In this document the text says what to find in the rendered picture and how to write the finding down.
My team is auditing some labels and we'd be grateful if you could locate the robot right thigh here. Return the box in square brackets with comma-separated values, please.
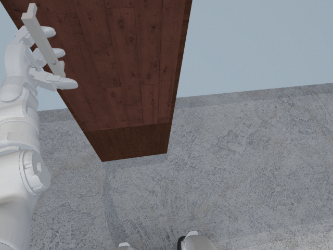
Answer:
[181, 235, 217, 250]

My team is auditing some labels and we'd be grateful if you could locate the handle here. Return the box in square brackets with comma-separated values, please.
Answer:
[21, 3, 66, 77]

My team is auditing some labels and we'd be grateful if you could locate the robot left upper arm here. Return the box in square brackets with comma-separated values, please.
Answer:
[0, 149, 51, 250]

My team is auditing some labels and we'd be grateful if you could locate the robot left hand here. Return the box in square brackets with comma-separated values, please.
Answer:
[4, 26, 78, 92]

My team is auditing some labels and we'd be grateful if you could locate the robot right shin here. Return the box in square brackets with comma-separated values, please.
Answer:
[185, 231, 198, 238]

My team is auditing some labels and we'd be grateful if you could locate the cupboard door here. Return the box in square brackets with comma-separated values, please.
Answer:
[7, 0, 186, 132]

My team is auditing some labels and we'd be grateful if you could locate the left robot forearm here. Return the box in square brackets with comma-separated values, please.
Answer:
[0, 76, 41, 155]

